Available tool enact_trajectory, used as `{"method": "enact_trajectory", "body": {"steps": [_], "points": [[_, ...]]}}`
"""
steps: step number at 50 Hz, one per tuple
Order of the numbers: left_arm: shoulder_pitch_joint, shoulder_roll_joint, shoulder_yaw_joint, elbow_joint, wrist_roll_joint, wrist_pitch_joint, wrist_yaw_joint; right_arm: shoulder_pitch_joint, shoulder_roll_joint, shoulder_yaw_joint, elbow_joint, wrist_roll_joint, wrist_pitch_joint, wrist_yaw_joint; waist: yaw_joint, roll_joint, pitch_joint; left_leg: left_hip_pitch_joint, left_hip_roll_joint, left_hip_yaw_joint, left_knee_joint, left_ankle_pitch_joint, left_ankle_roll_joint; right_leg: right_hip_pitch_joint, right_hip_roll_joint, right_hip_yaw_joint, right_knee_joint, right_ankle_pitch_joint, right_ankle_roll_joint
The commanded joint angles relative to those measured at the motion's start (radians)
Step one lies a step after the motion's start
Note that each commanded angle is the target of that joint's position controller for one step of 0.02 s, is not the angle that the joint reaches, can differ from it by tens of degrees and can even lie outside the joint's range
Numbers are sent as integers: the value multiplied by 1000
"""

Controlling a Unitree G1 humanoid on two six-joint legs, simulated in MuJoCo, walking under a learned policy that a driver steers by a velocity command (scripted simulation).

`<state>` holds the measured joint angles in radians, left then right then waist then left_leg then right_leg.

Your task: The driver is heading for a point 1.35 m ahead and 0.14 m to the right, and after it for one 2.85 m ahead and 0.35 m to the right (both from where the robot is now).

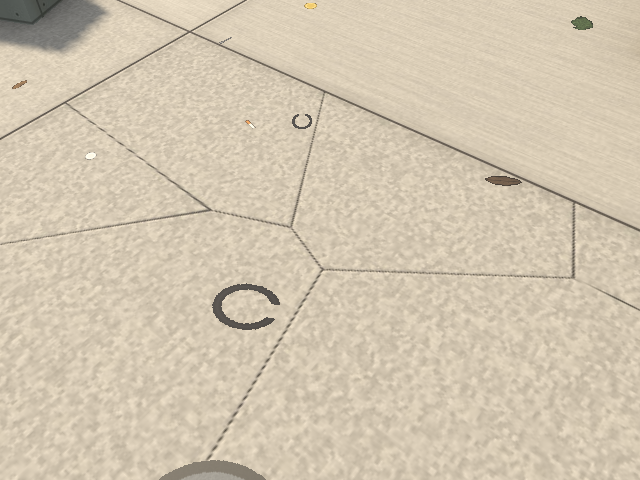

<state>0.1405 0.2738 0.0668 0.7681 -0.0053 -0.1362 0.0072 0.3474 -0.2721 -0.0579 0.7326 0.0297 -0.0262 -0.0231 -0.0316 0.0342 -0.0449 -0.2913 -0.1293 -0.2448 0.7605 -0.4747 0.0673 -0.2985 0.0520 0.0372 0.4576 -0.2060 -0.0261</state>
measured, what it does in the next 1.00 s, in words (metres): walks ahead: left foot, then right foot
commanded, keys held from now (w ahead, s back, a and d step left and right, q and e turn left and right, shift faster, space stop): w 0.62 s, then w+e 0.38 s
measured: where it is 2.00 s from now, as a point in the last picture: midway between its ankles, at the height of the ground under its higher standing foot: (352, 289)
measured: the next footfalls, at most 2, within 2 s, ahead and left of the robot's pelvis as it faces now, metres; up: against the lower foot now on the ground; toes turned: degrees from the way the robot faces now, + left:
left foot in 0.42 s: +0.35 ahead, +0.17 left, +0.00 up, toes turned +6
right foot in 0.98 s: +0.67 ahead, -0.05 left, +0.00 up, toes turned -5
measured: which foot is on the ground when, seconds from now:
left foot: up 0.00-0.40, down 0.42-0.98, up 1.00-1.00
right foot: down 0.00-0.42, up 0.44-0.96, down 0.98-1.00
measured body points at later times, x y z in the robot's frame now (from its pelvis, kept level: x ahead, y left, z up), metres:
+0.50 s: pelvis +0.24 +0.06 -0.01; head +0.28 +0.07 +0.44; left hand +0.21 +0.33 -0.15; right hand +0.47 -0.15 -0.09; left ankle +0.31 +0.16 -0.74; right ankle +0.07 -0.10 -0.65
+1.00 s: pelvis +0.52 +0.04 -0.02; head +0.56 +0.03 +0.42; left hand +0.74 +0.26 -0.10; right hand +0.53 -0.25 -0.15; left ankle +0.32 +0.16 -0.71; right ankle +0.63 -0.05 -0.74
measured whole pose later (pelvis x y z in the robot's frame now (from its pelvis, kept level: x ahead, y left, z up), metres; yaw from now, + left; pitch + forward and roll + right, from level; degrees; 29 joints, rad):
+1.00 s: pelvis +0.52 +0.04 -0.02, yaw -4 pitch +3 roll +1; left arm 0.09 0.27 0.04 0.65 -0.02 -0.07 -0.06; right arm 0.35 -0.29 -0.05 0.83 0.00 -0.05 -0.01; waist -0.05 -0.01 0.03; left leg -0.02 0.03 0.13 0.65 -0.50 -0.01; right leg -0.55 0.02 -0.04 0.62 -0.12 -0.10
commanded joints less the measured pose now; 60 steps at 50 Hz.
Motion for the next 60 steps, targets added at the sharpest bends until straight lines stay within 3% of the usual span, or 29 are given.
{"method": "enact_trajectory", "body": {"steps": [1,2,5,9,12,17,19,20,21,22,23,24,25,27,29,32,37,43,46,48,49,50,51,52,53,54,55,57,60], "points": [[179,125,41,-9,-5,0,-2,-68,-132,-20,-103,1,-39,7,82,-171,95,-595,120,27,351,18,-18,388,-413,552,-259,-404,-200],[154,101,29,-17,-2,4,-5,-52,-111,-17,-80,-9,-37,11,65,-128,91,-561,137,45,365,90,-25,352,-357,450,-267,-306,-171],[154,93,18,0,7,6,-11,-98,-64,-7,-92,-18,-49,27,57,-126,101,-509,174,111,354,240,-39,251,-274,246,-309,-11,-161],[205,111,15,32,-6,11,-15,-196,-31,12,-140,-26,-58,30,77,-118,101,-503,214,197,186,375,-64,236,-244,119,-319,243,-174],[255,127,8,52,-13,24,-12,-302,-1,26,-176,-19,-69,43,116,-129,113,-411,199,244,-20,478,-62,214,-226,55,-308,275,-154],[298,166,8,76,-26,44,-12,-370,-43,13,-218,-2,-75,69,98,-151,129,-301,162,261,-181,406,-12,296,-304,71,-267,335,-138],[281,190,12,76,-24,57,-7,-261,-90,-11,-196,-8,-76,68,13,-158,49,-109,109,297,-237,377,33,324,-292,32,-110,654,-111],[282,180,7,72,-18,61,-4,-106,-133,-35,-151,-9,-72,59,-64,-142,-49,111,92,309,-258,399,66,271,-249,-9,76,760,-87],[273,146,-11,41,5,57,-1,91,-206,-58,-114,-19,-63,43,-142,-52,-201,442,270,119,-222,425,128,49,-205,-39,386,507,-52],[421,-15,-59,20,4,37,-12,137,-297,-70,-95,-33,-62,48,-54,268,-374,760,536,-396,-333,224,292,-325,-23,-22,749,-275,3],[367,107,-29,42,-22,16,-17,153,-185,-46,-90,-28,-61,47,-94,179,-371,715,525,-506,-434,146,275,-418,-55,103,867,-345,-9],[253,154,-13,1,-46,10,-19,72,-151,-31,-90,-25,-62,46,-75,135,-183,573,484,-329,-443,227,224,-485,-103,68,880,-263,-18],[195,139,-17,-12,-34,9,-14,-6,-132,-23,-97,-23,-62,48,-44,43,-97,420,438,-198,-458,351,199,-454,-147,43,832,-172,-15],[194,114,-12,-13,-12,26,-12,-85,-92,-12,-101,-37,-67,56,26,35,-21,222,364,-56,-524,471,181,-358,-194,40,750,-84,-2],[226,75,-17,-3,-11,49,-13,-97,-89,-16,-84,-29,-82,60,58,44,-4,143,344,3,-583,503,197,-309,-198,28,711,-51,12],[156,67,-16,-32,0,66,-8,-80,-112,-23,-47,-29,-95,54,63,25,57,106,341,82,-630,549,201,-376,-206,25,608,51,37],[-9,48,-25,-75,-10,57,-28,-37,-140,-27,-3,-33,-90,37,0,12,101,145,319,220,-648,538,142,-380,-175,7,317,320,20],[-159,51,-27,-165,-18,52,-65,28,-166,-34,55,-21,-67,28,-53,-1,139,360,393,278,-592,559,109,-456,-136,-11,166,248,-29],[-129,73,-16,-192,-13,54,-80,2,-195,-42,53,-19,-45,15,-16,35,88,416,396,325,-450,910,72,-355,-76,-90,147,93,-72],[96,142,27,-150,-14,61,-71,-23,-208,-43,39,-21,-26,1,107,40,-56,358,345,387,-133,1180,27,-36,16,-145,101,91,-122],[268,222,59,-119,-14,67,-54,-9,-185,-30,13,-33,-30,-9,175,-41,-164,126,305,397,164,948,-14,283,-86,39,96,143,-181],[283,328,76,-123,-17,65,-50,115,-32,21,-29,-60,-60,13,71,-314,-280,-345,90,330,541,17,-83,666,-350,611,18,-14,-377],[329,234,54,-133,-18,61,-46,32,-121,8,-25,-33,-99,30,144,-211,-382,-463,86,124,652,-86,-67,732,-386,811,-123,-118,-385],[289,197,42,-131,-7,58,-43,-69,-162,-4,-62,4,-118,40,150,-166,-226,-536,136,121,645,-1,-49,633,-357,656,-139,-62,-328],[220,178,37,-145,-10,58,-40,-112,-148,4,-77,-4,-127,35,114,-60,-131,-514,180,136,567,84,-42,476,-316,532,-141,39,-298],[156,155,29,-162,-7,61,-39,-132,-147,-1,-77,-26,-125,27,74,-11,-63,-460,210,147,483,125,-49,331,-280,443,-156,160,-279],[121,137,22,-178,5,60,-37,-114,-153,-8,-81,-36,-114,24,36,-36,-48,-385,232,140,441,151,-56,236,-254,392,-179,244,-276],[99,135,22,-180,1,57,-33,-87,-134,-8,-77,-45,-90,21,5,-60,-24,-334,236,157,372,169,-85,138,-223,337,-215,319,-286],[132,165,30,-156,-6,56,-15,-151,-99,2,-96,-53,-71,14,16,-66,19,-339,220,184,220,279,-129,52,-184,253,-232,372,-274]]}}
